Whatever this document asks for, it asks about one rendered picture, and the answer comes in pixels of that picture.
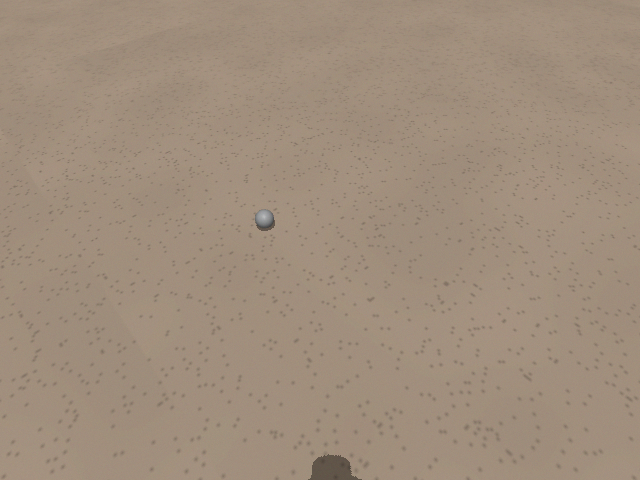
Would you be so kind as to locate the ball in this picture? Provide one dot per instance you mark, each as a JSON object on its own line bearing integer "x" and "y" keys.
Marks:
{"x": 264, "y": 218}

